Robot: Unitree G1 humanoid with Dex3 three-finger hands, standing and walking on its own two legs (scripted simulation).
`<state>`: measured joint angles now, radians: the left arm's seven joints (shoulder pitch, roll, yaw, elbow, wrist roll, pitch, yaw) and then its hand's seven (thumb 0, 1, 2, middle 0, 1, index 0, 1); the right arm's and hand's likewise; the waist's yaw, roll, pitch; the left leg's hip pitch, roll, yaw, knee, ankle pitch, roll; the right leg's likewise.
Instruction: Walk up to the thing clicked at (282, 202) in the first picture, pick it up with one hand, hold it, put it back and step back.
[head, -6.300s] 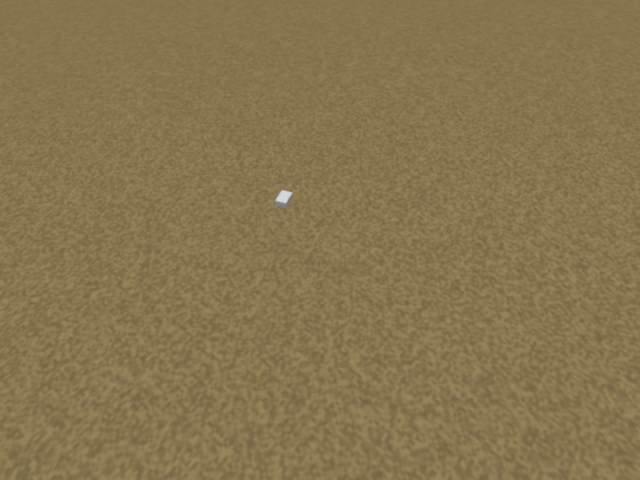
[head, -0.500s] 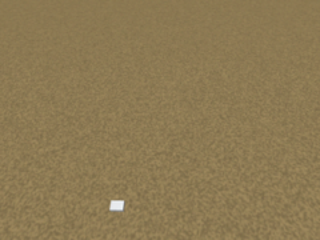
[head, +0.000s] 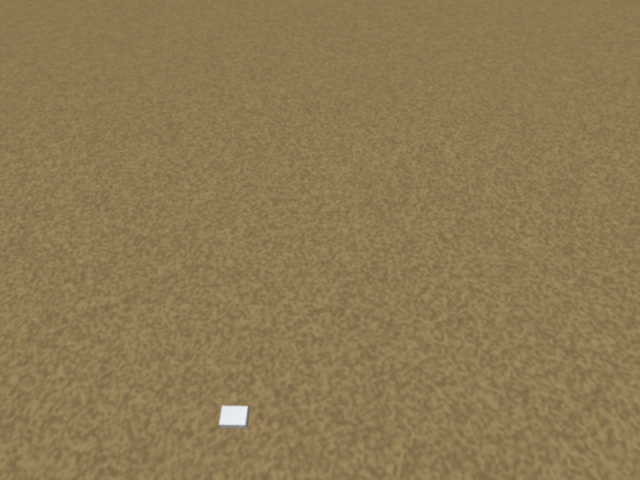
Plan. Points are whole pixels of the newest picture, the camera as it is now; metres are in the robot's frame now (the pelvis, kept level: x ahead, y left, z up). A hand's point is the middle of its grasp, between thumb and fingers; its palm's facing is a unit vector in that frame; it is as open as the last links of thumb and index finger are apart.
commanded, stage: walk up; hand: left
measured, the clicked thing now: (234, 416) +0.43 +0.29 -0.76
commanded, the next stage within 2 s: stand in 0.18 s
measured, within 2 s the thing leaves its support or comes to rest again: neither
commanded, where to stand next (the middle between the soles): +0.06 +0.04 m, yaw +0 degrees
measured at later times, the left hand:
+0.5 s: hand out of the picture +0.09 +0.25 -0.16, palm faces +0.00 -0.94 -0.33, open 7.4 cm
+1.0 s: hand out of the picture +0.10 +0.24 -0.16, palm faces +0.00 -0.94 -0.34, open 7.4 cm
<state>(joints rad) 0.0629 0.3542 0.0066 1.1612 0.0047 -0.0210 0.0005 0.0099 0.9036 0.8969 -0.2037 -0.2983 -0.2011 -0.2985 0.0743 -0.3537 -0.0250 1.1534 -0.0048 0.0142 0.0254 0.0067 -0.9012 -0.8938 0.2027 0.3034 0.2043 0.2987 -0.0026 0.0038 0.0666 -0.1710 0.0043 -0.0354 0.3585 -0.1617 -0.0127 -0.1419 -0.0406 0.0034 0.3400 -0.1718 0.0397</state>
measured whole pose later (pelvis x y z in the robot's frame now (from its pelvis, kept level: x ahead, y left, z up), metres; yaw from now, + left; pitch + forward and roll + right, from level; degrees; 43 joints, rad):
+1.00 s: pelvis +0.02 -0.01 +0.00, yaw +0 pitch -1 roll +0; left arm 0.09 0.35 0.02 1.14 0.01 -0.01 0.00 0.01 0.90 0.90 -0.20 -0.30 -0.20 -0.30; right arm 0.08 -0.35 0.00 1.12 -0.01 -0.01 0.01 0.01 -0.90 -0.89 0.20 0.30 0.20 0.30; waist 0.00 0.00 0.06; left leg -0.13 0.02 -0.05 0.33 -0.18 -0.03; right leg -0.09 -0.02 -0.01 0.31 -0.19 0.02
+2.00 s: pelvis +0.02 -0.01 +0.00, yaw +0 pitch -2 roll +0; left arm 0.12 0.35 0.01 1.13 0.01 -0.01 0.00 0.01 0.90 0.90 -0.20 -0.30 -0.20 -0.30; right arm 0.11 -0.35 0.00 1.13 -0.01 -0.01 0.01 0.01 -0.90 -0.89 0.20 0.30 0.20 0.30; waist 0.00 0.00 0.06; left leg -0.12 0.02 -0.04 0.33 -0.18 -0.03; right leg -0.09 -0.03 0.00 0.32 -0.19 0.03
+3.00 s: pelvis +0.03 -0.01 +0.00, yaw +0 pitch -2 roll +0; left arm 0.12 0.35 0.01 1.12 0.01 -0.01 0.00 0.01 0.90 0.90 -0.20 -0.30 -0.20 -0.30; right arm 0.11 -0.35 0.00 1.11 -0.01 -0.01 0.01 0.01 -0.90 -0.89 0.20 0.30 0.20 0.30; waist 0.00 0.00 0.05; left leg -0.11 0.02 -0.04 0.33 -0.19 -0.03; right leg -0.08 -0.03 0.00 0.32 -0.20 0.02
